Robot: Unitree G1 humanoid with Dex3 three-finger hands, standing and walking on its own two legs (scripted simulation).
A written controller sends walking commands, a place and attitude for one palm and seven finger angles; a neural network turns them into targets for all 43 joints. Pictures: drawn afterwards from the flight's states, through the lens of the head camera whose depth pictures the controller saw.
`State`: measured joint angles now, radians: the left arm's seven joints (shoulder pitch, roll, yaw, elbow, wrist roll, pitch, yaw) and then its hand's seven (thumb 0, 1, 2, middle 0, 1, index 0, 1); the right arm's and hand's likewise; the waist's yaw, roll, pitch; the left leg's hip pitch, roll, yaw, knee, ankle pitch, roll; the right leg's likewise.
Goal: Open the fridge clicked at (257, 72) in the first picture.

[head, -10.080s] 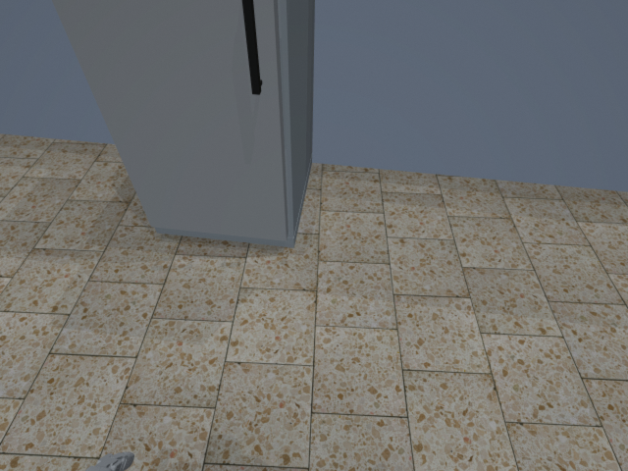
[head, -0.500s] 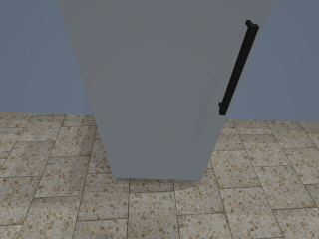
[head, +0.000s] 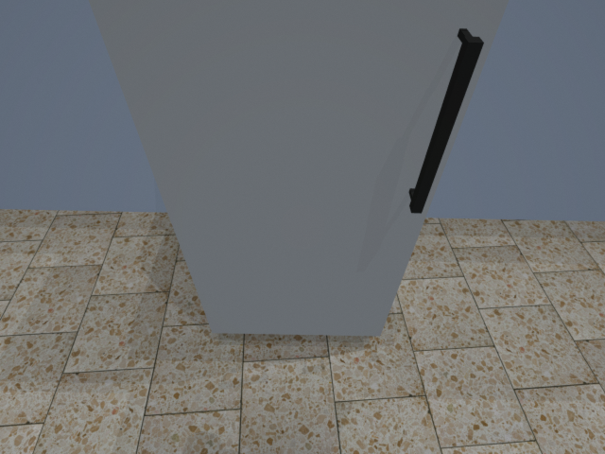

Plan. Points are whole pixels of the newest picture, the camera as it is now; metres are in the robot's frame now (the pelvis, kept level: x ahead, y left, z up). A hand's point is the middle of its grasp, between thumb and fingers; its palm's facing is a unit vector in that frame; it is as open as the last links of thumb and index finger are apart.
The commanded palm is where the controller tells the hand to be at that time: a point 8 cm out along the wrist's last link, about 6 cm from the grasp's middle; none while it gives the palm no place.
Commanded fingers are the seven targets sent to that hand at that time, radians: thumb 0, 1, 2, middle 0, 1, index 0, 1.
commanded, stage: look again from close up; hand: right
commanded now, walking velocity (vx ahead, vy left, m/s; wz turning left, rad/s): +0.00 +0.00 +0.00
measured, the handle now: (436, 134) +0.58 -0.19 +0.13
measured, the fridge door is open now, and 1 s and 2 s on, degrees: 0 0 0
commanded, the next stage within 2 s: shuffle to correct the standing spot in 0.36 s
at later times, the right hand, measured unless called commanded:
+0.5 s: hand out of the picture +0.01 -0.16 -0.17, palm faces +0.03 +0.98 -0.18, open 7.4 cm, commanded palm none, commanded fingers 0.00 -0.90 -0.90 0.20 0.30 0.20 0.30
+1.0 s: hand out of the picture +0.10 -0.19 -0.18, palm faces +0.05 +0.98 -0.21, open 7.4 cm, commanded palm none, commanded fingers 0.00 -0.90 -0.90 0.20 0.30 0.20 0.30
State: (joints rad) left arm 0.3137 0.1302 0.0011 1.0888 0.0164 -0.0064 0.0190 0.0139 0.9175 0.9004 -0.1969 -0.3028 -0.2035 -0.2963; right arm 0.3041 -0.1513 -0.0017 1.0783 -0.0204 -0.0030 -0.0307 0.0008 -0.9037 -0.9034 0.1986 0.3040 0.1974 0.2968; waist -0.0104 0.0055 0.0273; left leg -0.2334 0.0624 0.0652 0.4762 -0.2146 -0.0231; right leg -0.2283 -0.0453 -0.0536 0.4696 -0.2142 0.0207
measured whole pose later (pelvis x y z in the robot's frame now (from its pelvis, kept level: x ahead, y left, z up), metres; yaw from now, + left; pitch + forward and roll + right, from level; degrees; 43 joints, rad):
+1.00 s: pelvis +0.09 -0.02 -0.01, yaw +0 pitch +0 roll -1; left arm 0.43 0.11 0.00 1.10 0.02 -0.03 0.02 0.01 0.91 0.90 -0.20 -0.30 -0.20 -0.30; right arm 0.30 -0.14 -0.05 1.04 -0.03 -0.05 -0.01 0.01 -0.91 -0.90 0.20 0.30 0.20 0.30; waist 0.00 -0.01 0.06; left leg -0.28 0.05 0.15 0.62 -0.27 0.05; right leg -0.21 -0.02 -0.08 0.68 -0.44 -0.01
